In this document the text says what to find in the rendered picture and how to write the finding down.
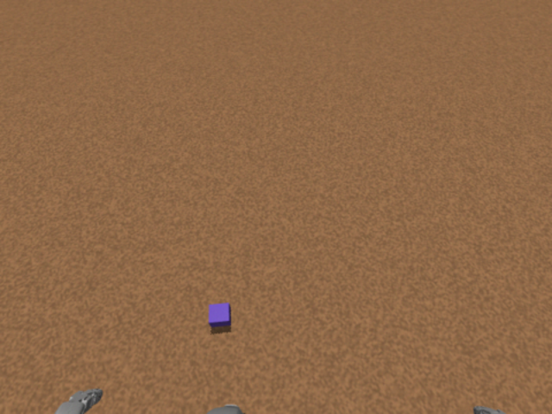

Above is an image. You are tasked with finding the left robot hand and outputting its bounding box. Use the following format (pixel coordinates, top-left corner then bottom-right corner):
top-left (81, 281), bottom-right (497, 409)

top-left (54, 389), bottom-right (103, 414)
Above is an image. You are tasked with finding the small box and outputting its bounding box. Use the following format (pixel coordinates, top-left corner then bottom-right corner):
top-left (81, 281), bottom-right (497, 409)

top-left (209, 303), bottom-right (231, 327)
